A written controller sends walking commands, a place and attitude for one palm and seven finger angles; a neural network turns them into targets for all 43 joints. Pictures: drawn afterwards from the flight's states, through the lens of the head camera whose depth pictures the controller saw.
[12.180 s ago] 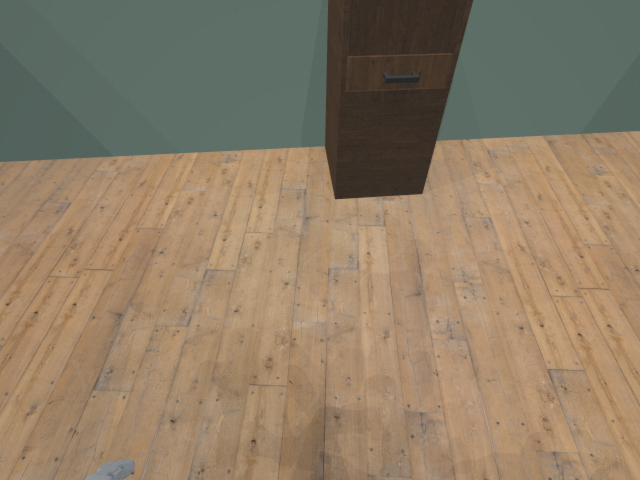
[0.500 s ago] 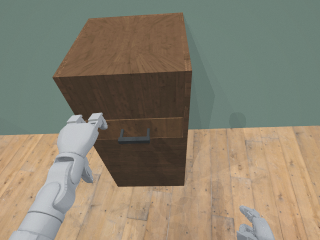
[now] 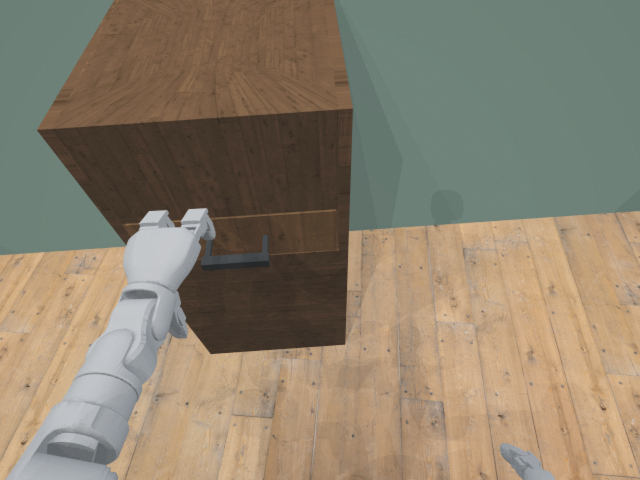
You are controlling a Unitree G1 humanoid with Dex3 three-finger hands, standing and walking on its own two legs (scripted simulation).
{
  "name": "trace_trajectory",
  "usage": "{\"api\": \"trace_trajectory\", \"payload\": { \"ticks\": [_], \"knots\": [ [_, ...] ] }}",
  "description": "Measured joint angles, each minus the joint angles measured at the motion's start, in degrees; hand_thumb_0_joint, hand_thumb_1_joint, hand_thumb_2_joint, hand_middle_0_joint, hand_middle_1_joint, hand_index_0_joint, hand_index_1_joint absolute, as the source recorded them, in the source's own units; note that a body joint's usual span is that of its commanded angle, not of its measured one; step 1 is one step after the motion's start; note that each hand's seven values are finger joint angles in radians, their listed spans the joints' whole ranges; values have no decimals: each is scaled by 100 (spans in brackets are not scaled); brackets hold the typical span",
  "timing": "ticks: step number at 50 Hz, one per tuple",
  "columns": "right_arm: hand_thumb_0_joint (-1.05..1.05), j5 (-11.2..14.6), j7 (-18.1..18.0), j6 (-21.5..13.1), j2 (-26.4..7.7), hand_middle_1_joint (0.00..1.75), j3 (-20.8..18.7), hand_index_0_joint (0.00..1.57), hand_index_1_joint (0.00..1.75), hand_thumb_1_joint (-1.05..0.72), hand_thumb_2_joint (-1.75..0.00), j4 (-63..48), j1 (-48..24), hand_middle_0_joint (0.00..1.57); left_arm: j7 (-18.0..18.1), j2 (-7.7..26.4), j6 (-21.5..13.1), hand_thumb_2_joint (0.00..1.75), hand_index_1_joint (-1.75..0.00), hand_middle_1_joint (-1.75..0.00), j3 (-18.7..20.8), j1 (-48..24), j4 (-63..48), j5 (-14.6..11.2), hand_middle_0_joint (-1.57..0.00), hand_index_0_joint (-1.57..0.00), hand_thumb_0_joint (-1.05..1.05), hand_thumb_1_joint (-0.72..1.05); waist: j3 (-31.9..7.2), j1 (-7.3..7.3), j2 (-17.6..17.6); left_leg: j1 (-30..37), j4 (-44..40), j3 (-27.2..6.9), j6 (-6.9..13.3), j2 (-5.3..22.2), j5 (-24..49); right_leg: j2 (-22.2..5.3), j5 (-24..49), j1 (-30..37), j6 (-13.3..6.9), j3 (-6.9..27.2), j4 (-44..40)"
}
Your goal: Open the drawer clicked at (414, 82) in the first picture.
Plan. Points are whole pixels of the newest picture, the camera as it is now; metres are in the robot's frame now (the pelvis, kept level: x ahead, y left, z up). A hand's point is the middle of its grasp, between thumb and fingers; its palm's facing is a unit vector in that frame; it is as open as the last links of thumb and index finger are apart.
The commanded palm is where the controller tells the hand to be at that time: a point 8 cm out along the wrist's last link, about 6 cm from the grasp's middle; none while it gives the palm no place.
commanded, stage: move the hooked fingers above the handle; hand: left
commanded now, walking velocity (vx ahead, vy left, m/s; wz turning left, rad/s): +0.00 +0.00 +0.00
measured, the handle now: (236, 252) +0.51 +0.20 -0.14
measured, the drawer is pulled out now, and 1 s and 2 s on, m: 0.00 0.00 0.00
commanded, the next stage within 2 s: lower the fingers behind the handle in 1.56 s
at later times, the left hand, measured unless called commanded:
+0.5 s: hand (212, 258) +0.44 +0.21 -0.04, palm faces +0.00 -0.03 -1.00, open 13.8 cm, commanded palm +0.42 +0.22 +0.01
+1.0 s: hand (233, 253) +0.47 +0.19 -0.09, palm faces +0.00 -0.01 -1.00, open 13.6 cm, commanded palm +0.46 +0.19 -0.03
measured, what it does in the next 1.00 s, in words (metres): lowers itself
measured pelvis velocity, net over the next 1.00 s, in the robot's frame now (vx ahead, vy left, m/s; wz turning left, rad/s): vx -0.02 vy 0.01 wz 0.01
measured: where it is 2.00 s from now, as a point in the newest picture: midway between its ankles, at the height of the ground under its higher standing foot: outside the picture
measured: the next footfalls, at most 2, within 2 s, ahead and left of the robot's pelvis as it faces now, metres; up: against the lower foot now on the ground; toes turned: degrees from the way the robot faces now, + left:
none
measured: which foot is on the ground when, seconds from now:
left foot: down 0.00-1.00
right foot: down 0.00-1.00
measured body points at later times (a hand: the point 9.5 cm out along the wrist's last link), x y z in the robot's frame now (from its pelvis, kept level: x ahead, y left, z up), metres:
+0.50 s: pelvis -0.01 +0.02 -0.03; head +0.09 +0.01 +0.41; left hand +0.43 +0.21 +0.01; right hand +0.04 -0.25 -0.17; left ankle -0.05 +0.11 -0.72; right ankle +0.03 -0.10 -0.72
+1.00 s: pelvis -0.02 +0.01 -0.06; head +0.12 +0.01 +0.37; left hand +0.47 +0.19 -0.03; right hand -0.01 -0.25 -0.20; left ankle -0.05 +0.11 -0.72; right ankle +0.03 -0.10 -0.72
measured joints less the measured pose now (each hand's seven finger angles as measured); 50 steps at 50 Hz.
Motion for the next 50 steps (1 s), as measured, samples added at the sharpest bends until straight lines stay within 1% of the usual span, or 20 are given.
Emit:
{"api": "trace_trajectory", "payload": {
  "ticks": [3, 7, 12, 17, 20, 22, 24, 27, 30, 33, 36, 39, 42, 45, 47, 50],
  "knots": [
    [1, -12, 44, 0, 15, 30, -32, 20, 30, -91, -90, 36, 97, 20, 253, -61, -43, 30, -120, -120, 75, -190, 292, 81, -32, -32, 0, -49, -68, -72, 4, -192, 143, 42, 12, -6, -57, 3, -37, -198, 12, 33, 130],
    [1, -18, 114, 24, 27, 30, -43, 20, 30, -91, -90, 77, 206, 20, 532, -97, 108, 30, -120, -120, 142, -433, 753, 122, -32, -32, 0, -49, -134, -148, 17, -424, 293, 100, 34, -12, -109, 8, -62, -438, 36, 81, 265],
    [1, -27, 160, 27, 37, 30, -35, 20, 30, -91, -90, 136, 311, 20, 662, -112, 274, 30, -120, -120, 127, -748, 1360, 151, -32, -32, 0, -49, -185, -231, 29, -711, 469, 117, 62, -28, -151, -4, -76, -702, 66, 88, 390],
    [1, -68, 179, -39, 46, 30, -51, 21, 30, -91, -90, 201, 396, 20, 749, -127, 162, 30, -120, -120, 24, -1130, 1830, 191, -32, -32, 0, -49, -249, -337, 15, -1074, 749, 62, 82, -52, -229, -31, -128, -1003, 86, 20, 574],
    [1, -119, 219, -79, 41, 30, -60, 21, 30, -91, -90, 248, 414, 20, 880, -160, 48, 30, -120, -120, 28, -1387, 2054, 263, -32, -32, 0, -49, -320, -413, -1, -1354, 979, 46, 91, -60, -309, -37, -183, -1255, 96, -10, 746],
    [1, -155, 255, -92, 32, 30, -61, 21, 30, -91, -90, 275, 421, 20, 1007, -182, 42, 30, -120, -120, 50, -1570, 2234, 304, -32, -32, 0, -49, -385, -473, -5, -1552, 1142, 47, 97, -63, -372, -36, -229, -1442, 103, -19, 879],
    [1, -182, 299, -102, 22, 30, -54, 21, 30, -91, -90, 300, 417, 20, 1139, -195, 111, 30, -120, -120, 88, -1772, 2455, 336, -32, -32, 0, -49, -437, -539, -5, -1746, 1303, 55, 104, -63, -436, -33, -275, -1628, 111, -21, 1014],
    [1, -208, 363, -105, 7, 30, -35, 21, 30, -91, -90, 312, 413, 20, 1283, -191, 335, 30, -120, -120, 123, -2068, 2805, 344, -32, -32, 0, -49, -472, -637, 12, -2007, 1506, 76, 116, -59, -515, -23, -328, -1882, 124, -14, 1183],
    [1, -228, 414, -96, -3, 30, -30, 21, 30, -91, -90, 302, 444, 20, 1301, -180, 543, 30, -120, -120, 156, -2278, 3044, 311, -32, -32, 0, -49, -485, -710, 47, -2219, 1651, 99, 127, -52, -572, -12, -360, -2091, 139, -2, 1302],
    [1, -247, 429, -83, 0, 30, -19, 21, 30, -91, -90, 317, 502, 20, 1228, -165, 644, 30, -120, -120, 149, -2422, 3207, 233, -32, -32, 0, -49, -491, -768, 74, -2372, 1759, 115, 141, -44, -623, 0, -394, -2243, 154, 6, 1392],
    [1, -264, 427, -91, 12, 30, 1, 21, 30, -91, -90, 343, 587, 20, 1137, -153, 603, 30, -120, -120, 144, -2522, 3296, 202, -32, -32, 0, -49, -517, -821, 73, -2516, 1871, 118, 149, -37, -683, 10, -442, -2385, 160, 1, 1489],
    [0, -298, 424, -126, 17, 30, 21, 21, 30, -91, -90, 373, 674, 20, 1128, -128, 501, 30, -120, -120, 129, -2644, 3375, 257, -32, -32, 0, -49, -568, -895, 72, -2717, 2034, 89, 145, -37, -760, 10, -513, -2574, 155, -37, 1632],
    [0, -348, 433, -147, 1, 30, 12, 21, 30, -91, -90, 424, 778, 20, 1428, -211, 521, 30, -120, -123, 182, -2665, 3365, 355, -34, -32, 0, -49, -641, -874, 99, -2927, 2234, 45, 132, -43, -845, 2, -596, -2763, 145, -93, 1802],
    [0, -383, 463, -130, -13, 30, 30, 21, 30, -91, -90, 511, 759, 20, 1608, -217, 519, 30, -121, -125, 169, -2765, 3462, 378, -35, -33, 0, -49, -680, -879, 116, -3108, 2432, 4, 117, -52, -911, -9, -661, -2927, 132, -147, 1978],
    [0, -380, 477, -118, -5, 30, 40, 21, 30, -91, -90, 527, 695, 20, 1647, -215, 612, 30, -123, -125, 158, -2870, 3522, 337, -36, -34, 0, -49, -655, -907, 116, -3183, 2513, -14, 105, -53, -921, -11, -666, -2992, 121, -171, 2044],
    [0, -351, 488, -105, 9, 30, 67, 21, 30, -91, -90, 479, 588, 20, 1582, -185, 811, 30, -126, -124, 145, -3008, 3600, 289, -37, -34, 0, -49, -611, -972, 118, -3230, 2530, -22, 86, -46, -878, -8, -613, -3030, 109, -182, 2043]
  ]
}}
